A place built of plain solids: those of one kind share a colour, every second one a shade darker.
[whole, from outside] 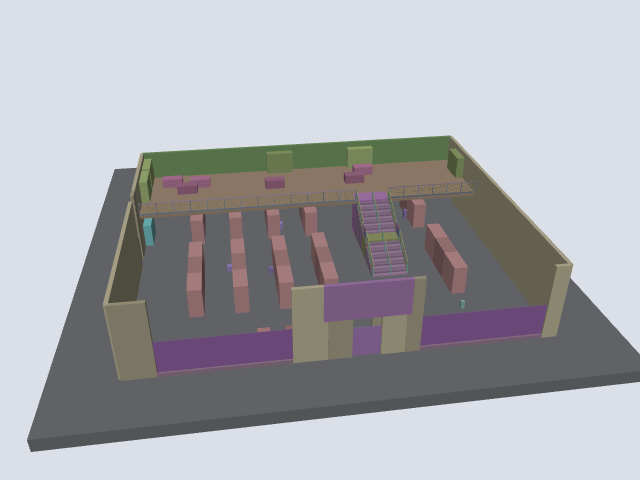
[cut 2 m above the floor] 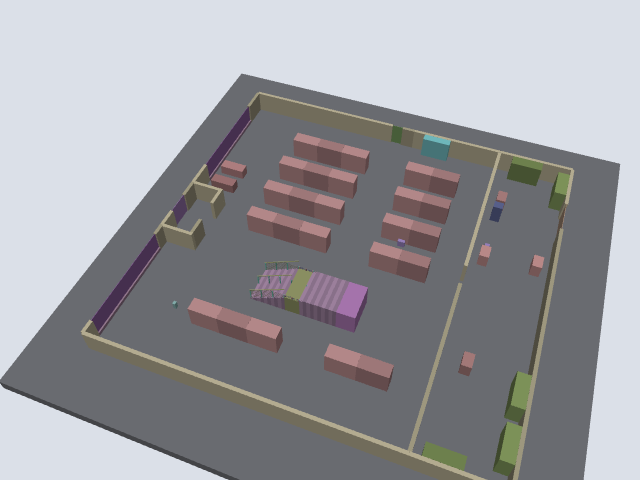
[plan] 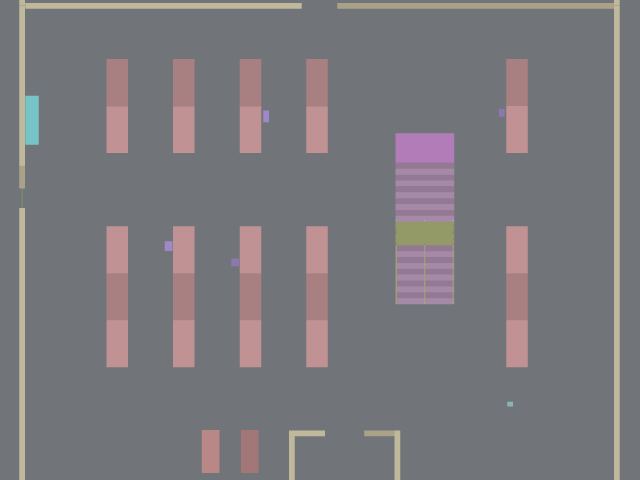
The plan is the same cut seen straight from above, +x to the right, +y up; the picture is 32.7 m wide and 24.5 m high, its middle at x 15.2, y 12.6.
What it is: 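A store; runs of fixtures between aisles, tills by the way out, a stock room at the back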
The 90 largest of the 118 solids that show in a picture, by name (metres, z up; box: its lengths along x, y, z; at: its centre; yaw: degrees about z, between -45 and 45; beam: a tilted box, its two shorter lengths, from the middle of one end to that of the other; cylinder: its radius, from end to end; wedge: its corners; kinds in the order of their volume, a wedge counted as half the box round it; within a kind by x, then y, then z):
{
 "wall_1": {"box": [0.3, 14.23, 6.07], "at": [0.0, 7.12, 2.99]},
 "wall_2": {"box": [0.3, 1.45, 6.07], "at": [0.0, 15.96, 2.99]},
 "wall_3": {"box": [0.3, 8.17, 3.27], "at": [0.0, 20.47, 1.59]},
 "wall_4": {"box": [0.3, 8.17, 2.8], "at": [0.0, 20.47, 4.62]},
 "wall_5": {"box": [0.3, 6.55, 3.27], "at": [0.0, 27.83, 1.59]},
 "wall_6": {"box": [2.38, 0.3, 6.07], "at": [1.19, 0.0, 2.99]},
 "wall_7": {"box": [4.57, 0.3, 3.27], "at": [2.29, 31.1, 1.59]},
 "wall_8": {"box": [14.13, 0.3, 3.27], "at": [7.21, 24.55, 1.59]},
 "wall_9": {"box": [2.38, 0.3, 6.07], "at": [12.58, 0.0, 2.99]},
 "wall_10": {"box": [0.3, 2.73, 3.27], "at": [13.77, 1.52, 1.59]},
 "wall_11": {"box": [1.69, 0.3, 3.27], "at": [14.61, 0.0, 1.59]},
 "wall_12": {"box": [1.54, 0.3, 3.27], "at": [14.69, 2.73, 1.59]},
 "wall_13": {"box": [1.54, 0.3, 3.27], "at": [18.23, 2.73, 1.59]},
 "wall_14": {"box": [1.69, 0.3, 3.27], "at": [18.31, 0.0, 1.59]},
 "wall_15": {"box": [22.78, 0.3, 3.27], "at": [18.96, 31.1, 1.59]},
 "wall_16": {"box": [0.3, 2.73, 3.27], "at": [19.15, 1.52, 1.59]},
 "wall_17": {"box": [1.1, 0.3, 6.07], "at": [19.7, 0.0, 2.99]},
 "wall_18": {"box": [14.13, 0.3, 3.27], "at": [23.14, 24.55, 1.59]},
 "wall_19": {"box": [1.1, 0.3, 6.07], "at": [29.8, 0.0, 2.99]},
 "wall_20": {"box": [0.3, 16.68, 6.07], "at": [30.35, 8.34, 2.99]},
 "wall_21": {"box": [0.3, 8.17, 3.27], "at": [30.35, 20.47, 1.59]},
 "wall_22": {"box": [0.3, 8.17, 2.8], "at": [30.35, 20.47, 4.62]},
 "wall_23": {"box": [0.3, 6.55, 3.27], "at": [30.35, 27.83, 1.59]},
 "run_bay_1": {"box": [1.1, 2.4, 2.45], "at": [4.85, 7.3, 1.18]},
 "run_bay_2": {"box": [1.1, 2.4, 2.45], "at": [4.85, 9.7, 1.18]},
 "run_bay_3": {"box": [1.1, 2.4, 2.45], "at": [4.85, 12.1, 1.18]},
 "run_bay_4": {"box": [1.1, 2.4, 2.45], "at": [4.85, 18.23, 1.18]},
 "run_bay_5": {"box": [1.1, 2.4, 2.45], "at": [4.85, 20.63, 1.18]},
 "run_bay_6": {"box": [1.1, 2.4, 2.45], "at": [8.25, 7.3, 1.18]},
 "run_bay_7": {"box": [1.1, 2.4, 2.45], "at": [8.25, 9.7, 1.18]},
 "run_bay_8": {"box": [1.1, 2.4, 2.45], "at": [8.25, 12.1, 1.18]},
 "run_bay_9": {"box": [1.1, 2.4, 2.45], "at": [8.25, 18.23, 1.18]},
 "run_bay_10": {"box": [1.1, 2.4, 2.45], "at": [8.25, 20.63, 1.18]},
 "run_bay_11": {"box": [1.1, 2.4, 2.45], "at": [11.65, 7.3, 1.18]},
 "run_bay_12": {"box": [1.1, 2.4, 2.45], "at": [11.65, 9.7, 1.18]},
 "run_bay_13": {"box": [1.1, 2.4, 2.45], "at": [11.65, 12.1, 1.18]},
 "run_bay_14": {"box": [1.1, 2.4, 2.45], "at": [11.65, 18.23, 1.18]},
 "run_bay_15": {"box": [1.1, 2.4, 2.45], "at": [11.65, 20.63, 1.18]},
 "run_bay_16": {"box": [1.1, 2.4, 2.45], "at": [15.05, 7.3, 1.18]},
 "run_bay_17": {"box": [1.1, 2.4, 2.45], "at": [15.05, 9.7, 1.18]},
 "run_bay_18": {"box": [1.1, 2.4, 2.45], "at": [15.05, 12.1, 1.18]},
 "run_bay_19": {"box": [1.1, 2.4, 2.45], "at": [15.05, 18.23, 1.18]},
 "run_bay_20": {"box": [1.1, 2.4, 2.45], "at": [15.05, 20.63, 1.18]},
 "run_bay_21": {"box": [1.1, 2.4, 2.45], "at": [25.25, 7.3, 1.18]},
 "run_bay_22": {"box": [1.1, 2.4, 2.45], "at": [25.25, 9.7, 1.18]},
 "run_bay_23": {"box": [1.1, 2.4, 2.45], "at": [25.25, 12.1, 1.18]},
 "run_bay_24": {"box": [1.1, 2.4, 2.45], "at": [25.25, 18.23, 1.18]},
 "run_bay_25": {"box": [1.1, 2.4, 2.45], "at": [25.25, 20.63, 1.18]},
 "floor_slab_1": {"box": [18.91, 7.87, 0.3], "at": [9.6, 20.47, 3.37]},
 "floor_slab_2": {"box": [3.0, 6.36, 0.3], "at": [20.55, 21.22, 3.37]},
 "floor_slab_3": {"box": [8.16, 7.87, 0.3], "at": [26.12, 20.47, 3.37]},
 "stockrack_1": {"box": [1.0, 2.7, 2.45], "at": [0.65, 27.16, 1.18]},
 "stockrack_2": {"box": [2.7, 1.0, 2.45], "at": [2.15, 30.45, 1.18]},
 "stockrack_3": {"box": [2.7, 1.0, 2.45], "at": [23.39, 30.45, 1.18]},
 "stockrack_4": {"box": [2.7, 1.0, 2.45], "at": [27.33, 30.45, 1.18]},
 "stockrack_5": {"box": [1.0, 2.7, 2.45], "at": [29.7, 26.68, 1.18]},
 "stair_tread_slab_1": {"box": [3.0, 0.32, 1.33], "at": [20.55, 11.59, 0.61]},
 "stair_tread_slab_2": {"box": [3.0, 0.32, 1.49], "at": [20.55, 11.89, 0.69]},
 "stair_tread_slab_3": {"box": [3.0, 0.32, 1.65], "at": [20.55, 12.19, 0.77]},
 "stair_tread_slab_4": {"box": [3.0, 0.32, 1.97], "at": [20.55, 13.69, 0.93]},
 "stair_tread_slab_5": {"box": [3.0, 0.32, 2.13], "at": [20.55, 13.99, 1.01]},
 "stair_tread_slab_6": {"box": [3.0, 0.32, 2.29], "at": [20.55, 14.3, 1.09]},
 "stair_tread_slab_7": {"box": [3.0, 0.32, 2.45], "at": [20.55, 14.59, 1.17]},
 "stair_tread_slab_8": {"box": [3.0, 0.32, 2.61], "at": [20.55, 14.9, 1.25]},
 "stair_tread_slab_9": {"box": [3.0, 0.32, 2.77], "at": [20.55, 15.2, 1.33]},
 "stair_tread_slab_10": {"box": [3.0, 0.32, 2.93], "at": [20.55, 15.49, 1.42]},
 "stair_tread_slab_11": {"box": [3.0, 0.32, 3.09], "at": [20.55, 15.79, 1.5]},
 "stair_tread_slab_12": {"box": [3.0, 0.32, 3.25], "at": [20.55, 16.09, 1.58]},
 "stair_tread_slab_13": {"box": [3.0, 0.32, 3.41], "at": [20.55, 16.39, 1.66]},
 "wall_back_1": {"box": [30.35, 0.3, 2.8], "at": [15.18, 24.55, 4.62]},
 "mshelf_1": {"box": [0.7, 2.5, 2.05], "at": [0.5, 20.23, 4.5]},
 "mshelf_2": {"box": [0.7, 2.5, 2.05], "at": [0.5, 23.11, 4.5]},
 "mshelf_3": {"box": [2.5, 0.7, 2.05], "at": [12.94, 24.05, 4.5]},
 "mshelf_4": {"box": [2.5, 0.7, 2.05], "at": [20.9, 24.05, 4.5]},
 "mshelf_5": {"box": [0.7, 2.5, 2.05], "at": [29.85, 21.16, 4.5]},
 "stair_landing_top_slab_1": {"box": [3.0, 1.52, 3.57], "at": [20.55, 17.29, 1.74]},
 "mtable_1": {"box": [1.8, 0.9, 0.85], "at": [2.74, 22.3, 3.9]},
 "mtable_2": {"box": [1.8, 0.9, 0.85], "at": [4.14, 20.67, 3.9]},
 "mtable_3": {"box": [1.8, 0.9, 0.85], "at": [5.31, 21.86, 3.9]},
 "mtable_4": {"box": [1.8, 0.9, 0.85], "at": [12.15, 20.62, 3.9]},
 "mtable_5": {"box": [1.8, 0.9, 0.85], "at": [19.69, 20.65, 3.9]},
 "mtable_6": {"box": [1.8, 0.9, 0.85], "at": [20.87, 22.38, 3.9]},
 "stair_landing_slab_1": {"box": [3.0, 1.22, 1.81], "at": [20.55, 12.94, 0.85]},
 "wall_front_1": {"box": [5.99, 0.3, 2.8], "at": [16.46, 0.0, 4.62]},
 "till_body_1": {"box": [0.9, 2.2, 0.95], "at": [9.62, 1.8, 0.42]},
 "till_body_2": {"box": [0.9, 2.2, 0.95], "at": [11.62, 1.8, 0.42]},
 "stockpallet_1": {"box": [1.2, 0.8, 1.25], "at": [4.78, 25.82, 0.57]},
 "stockpallet_2": {"box": [1.2, 0.8, 1.25], "at": [11.04, 29.91, 0.57]},
 "stockpallet_3": {"box": [1.2, 0.8, 1.25], "at": [11.53, 25.72, 0.57]},
 "wallshelf_1": {"box": [0.7, 2.5, 2.05], "at": [0.5, 18.71, 0.97]}
}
